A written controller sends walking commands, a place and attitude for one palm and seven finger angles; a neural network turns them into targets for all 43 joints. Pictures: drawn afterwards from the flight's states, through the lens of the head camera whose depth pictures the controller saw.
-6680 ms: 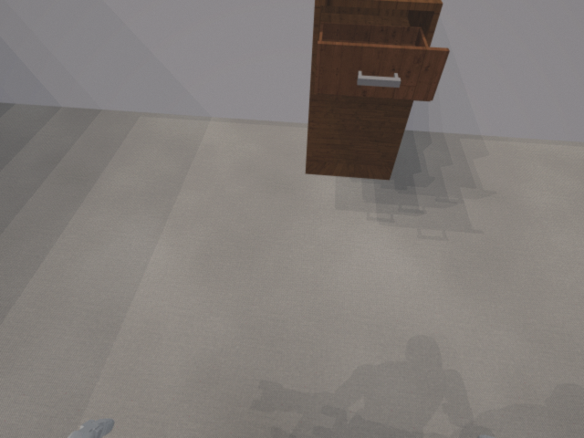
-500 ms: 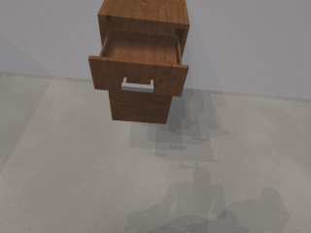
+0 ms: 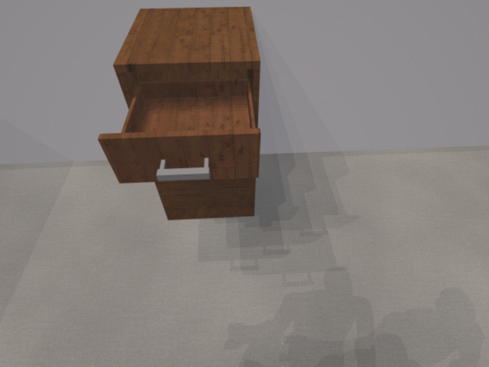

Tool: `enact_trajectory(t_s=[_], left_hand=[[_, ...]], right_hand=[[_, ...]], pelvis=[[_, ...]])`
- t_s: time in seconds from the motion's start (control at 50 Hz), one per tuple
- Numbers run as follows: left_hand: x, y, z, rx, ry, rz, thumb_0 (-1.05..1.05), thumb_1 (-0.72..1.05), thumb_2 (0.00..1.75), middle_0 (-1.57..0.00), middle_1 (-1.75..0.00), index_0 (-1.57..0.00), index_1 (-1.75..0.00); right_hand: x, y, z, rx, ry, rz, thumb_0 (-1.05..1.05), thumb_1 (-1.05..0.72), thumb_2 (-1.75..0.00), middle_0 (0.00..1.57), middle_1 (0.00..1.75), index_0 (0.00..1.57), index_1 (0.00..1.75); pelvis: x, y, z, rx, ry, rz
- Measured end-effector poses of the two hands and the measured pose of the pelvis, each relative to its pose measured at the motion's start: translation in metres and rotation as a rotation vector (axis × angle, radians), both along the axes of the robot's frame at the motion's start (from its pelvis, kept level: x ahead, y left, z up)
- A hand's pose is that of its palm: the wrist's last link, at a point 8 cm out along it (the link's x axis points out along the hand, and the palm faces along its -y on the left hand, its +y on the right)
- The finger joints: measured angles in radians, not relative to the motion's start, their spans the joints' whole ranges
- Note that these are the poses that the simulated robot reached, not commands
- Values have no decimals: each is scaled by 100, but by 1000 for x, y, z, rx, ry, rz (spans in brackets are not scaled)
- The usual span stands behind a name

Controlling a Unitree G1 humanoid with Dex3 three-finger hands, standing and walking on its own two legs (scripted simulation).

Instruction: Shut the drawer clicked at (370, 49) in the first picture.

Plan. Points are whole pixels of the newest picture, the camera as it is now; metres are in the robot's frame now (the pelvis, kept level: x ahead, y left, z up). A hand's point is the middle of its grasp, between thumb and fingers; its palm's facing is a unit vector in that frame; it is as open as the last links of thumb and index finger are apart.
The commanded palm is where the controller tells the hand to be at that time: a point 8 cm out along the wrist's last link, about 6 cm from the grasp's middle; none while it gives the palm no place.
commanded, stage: take the last steps up to it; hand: left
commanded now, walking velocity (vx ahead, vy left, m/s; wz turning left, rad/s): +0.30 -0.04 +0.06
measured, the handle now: (184, 168) +0.58 +0.15 -0.06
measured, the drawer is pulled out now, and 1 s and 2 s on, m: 0.30 0.30 0.30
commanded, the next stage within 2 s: come to a stop and stand still in 0.72 s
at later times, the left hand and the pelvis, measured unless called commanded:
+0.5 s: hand out of the picture +0.06 +0.12 -0.18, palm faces +0.18 -0.97 -0.14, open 7.3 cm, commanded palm none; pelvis +0.16 -0.02 -0.01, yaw +3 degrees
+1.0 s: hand (186, 263) +0.37 +0.14 -0.17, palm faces +0.06 -0.97 -0.23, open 7.3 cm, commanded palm none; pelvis +0.30 -0.05 -0.01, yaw +4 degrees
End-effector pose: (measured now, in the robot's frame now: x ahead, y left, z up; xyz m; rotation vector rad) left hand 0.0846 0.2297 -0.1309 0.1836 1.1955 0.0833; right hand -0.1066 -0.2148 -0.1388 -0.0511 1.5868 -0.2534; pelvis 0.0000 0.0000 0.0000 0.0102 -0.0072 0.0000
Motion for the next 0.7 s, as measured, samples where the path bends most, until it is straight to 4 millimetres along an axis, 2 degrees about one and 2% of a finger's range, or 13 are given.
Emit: enact_trajectory(t_s=[0.06, 0.1, 0.14, 0.2, 0.28, 0.38, 0.46, 0.52, 0.56, 0.6, 0.66, 0.7], left_hand=[[27, -19, -5, 15, -68, 7, 1, 91, 90, -19, -30, -20, -30], [30, -30, -3, 11, -80, 33, 0, 91, 90, -19, -30, -20, -30], [25, -38, 0, 10, -58, 67, 0, 91, 90, -20, -30, -20, -30], [16, -37, 4, 40, -12, 122, -1, 95, 90, -20, -30, -20, -30], [-3, -43, 1, 33, 89, 149, -1, 94, 90, -20, -30, -20, -30], [-26, -55, -6, -12, 218, 206, 0, 93, 90, -20, -30, -20, -30], [-37, -60, -13, -54, 322, 257, 0, 92, 90, -20, -30, -20, -30], [-37, -58, -22, -83, 397, 281, 0, 91, 90, -20, -30, -20, -30], [-27, -53, -28, -92, 429, 274, 1, 91, 90, -20, -30, -20, -30], [-7, -44, -29, -86, 421, 260, 1, 91, 90, -20, -30, -20, -30], [41, -30, -26, -65, 348, 237, 1, 91, 90, -20, -30, -20, -30], [77, -22, -22, -47, 278, 219, 1, 91, 90, -20, -30, -20, -30]], right_hand=[[9, -18, -13, 25, 44, 9, 1, -91, -90, 21, 30, 20, 30], [31, -31, -15, 29, 38, 31, 1, -91, -90, 21, 30, 20, 30], [64, -43, -14, 20, -10, 53, 1, -91, -90, 21, 30, 20, 30], [126, -58, -10, 2, -120, 89, 1, -91, -90, 20, 30, 20, 30], [210, -66, -3, -11, -266, 137, 1, -92, -90, 20, 30, 19, 30], [307, -57, 6, -11, -394, 219, 1, -92, -90, 20, 30, 19, 30], [378, -36, 11, -7, -461, 291, 1, -92, -90, 20, 30, 19, 30], [423, -17, 9, -16, -518, 330, 1, -91, -90, 20, 30, 19, 30], [439, -7, 7, -23, -546, 330, 0, -91, -90, 20, 30, 19, 30], [441, -2, 7, -21, -539, 311, 0, -91, -90, 20, 30, 20, 30], [429, 0, 6, -16, -480, 266, 0, -91, -90, 20, 30, 20, 30], [426, -11, 9, -48, -463, 215, -2, -95, -90, 21, 30, 20, 30]], pelvis=[[17, -20, -12, -2, -5, 14], [27, -28, -10, -13, -12, 23], [39, -34, -5, -14, -15, 29], [57, -41, 1, -14, -11, 41], [82, -45, 4, -19, -5, 47], [115, -41, 3, -30, -3, 49], [146, -30, -2, -33, -5, 51], [172, -17, -12, -35, -9, 44], [184, -11, -17, -24, -18, 35], [196, -7, -15, -15, -25, 26], [213, -6, -8, -8, -26, 32], [223, -6, -4, -2, -21, 34]])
